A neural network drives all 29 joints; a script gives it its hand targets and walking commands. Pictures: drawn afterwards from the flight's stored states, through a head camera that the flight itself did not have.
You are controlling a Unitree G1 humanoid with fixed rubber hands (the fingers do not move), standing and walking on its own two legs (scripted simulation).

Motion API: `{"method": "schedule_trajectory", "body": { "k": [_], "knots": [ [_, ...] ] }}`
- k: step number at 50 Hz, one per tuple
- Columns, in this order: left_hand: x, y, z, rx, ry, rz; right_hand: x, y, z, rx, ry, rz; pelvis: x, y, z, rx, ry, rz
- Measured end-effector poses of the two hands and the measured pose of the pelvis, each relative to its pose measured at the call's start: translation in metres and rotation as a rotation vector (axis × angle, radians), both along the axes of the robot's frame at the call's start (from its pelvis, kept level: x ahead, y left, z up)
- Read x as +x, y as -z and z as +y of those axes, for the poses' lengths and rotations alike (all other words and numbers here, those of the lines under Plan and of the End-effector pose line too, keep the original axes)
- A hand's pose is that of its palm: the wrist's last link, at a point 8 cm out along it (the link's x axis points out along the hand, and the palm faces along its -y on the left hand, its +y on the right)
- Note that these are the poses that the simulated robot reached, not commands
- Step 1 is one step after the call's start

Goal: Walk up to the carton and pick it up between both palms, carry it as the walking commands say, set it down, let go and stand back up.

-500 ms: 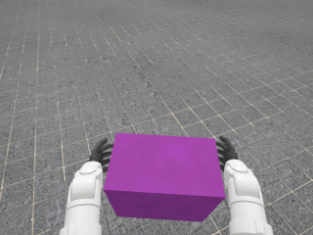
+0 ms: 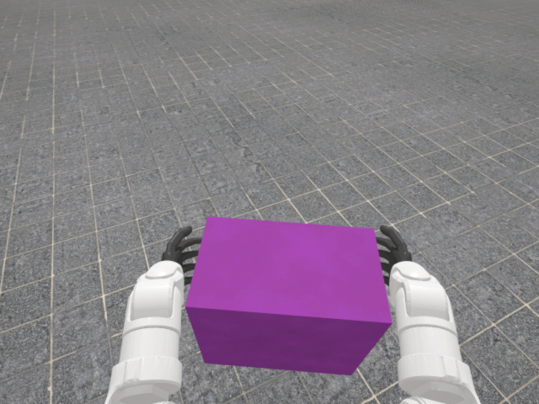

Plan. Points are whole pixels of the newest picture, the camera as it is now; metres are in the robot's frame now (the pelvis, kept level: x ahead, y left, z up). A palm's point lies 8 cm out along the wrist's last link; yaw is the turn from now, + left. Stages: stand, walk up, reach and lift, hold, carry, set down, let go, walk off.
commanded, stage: reach and lift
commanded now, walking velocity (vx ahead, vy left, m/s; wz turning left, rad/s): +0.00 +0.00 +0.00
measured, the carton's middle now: (283, 300) +0.29 +0.00 -0.02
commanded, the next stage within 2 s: hold in 0.66 s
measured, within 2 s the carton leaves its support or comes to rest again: neither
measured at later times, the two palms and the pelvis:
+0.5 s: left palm (169, 280) +0.28 +0.17 +0.05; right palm (399, 280) +0.29 -0.18 +0.05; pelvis +0.01 +0.00 +0.00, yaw +0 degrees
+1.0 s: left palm (166, 285) +0.27 +0.18 +0.05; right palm (398, 285) +0.28 -0.18 +0.05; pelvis +0.00 +0.00 +0.00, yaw +1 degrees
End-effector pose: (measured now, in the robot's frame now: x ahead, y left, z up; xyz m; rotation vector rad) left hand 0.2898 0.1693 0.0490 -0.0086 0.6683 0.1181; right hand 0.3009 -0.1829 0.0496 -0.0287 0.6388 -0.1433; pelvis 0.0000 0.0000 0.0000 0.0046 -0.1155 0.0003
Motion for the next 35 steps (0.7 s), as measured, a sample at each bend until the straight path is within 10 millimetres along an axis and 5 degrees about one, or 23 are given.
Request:
{"method": "schedule_trajectory", "body": {
  "k": [35],
  "knots": [
    [-0.017,0.004,0.005,-0.002,-0.012,-0.004,-0.015,0.005,0.006,0.010,0.001,0.000,0.002,-0.001,0.002,-0.003,-0.011,0.013]
  ]
}}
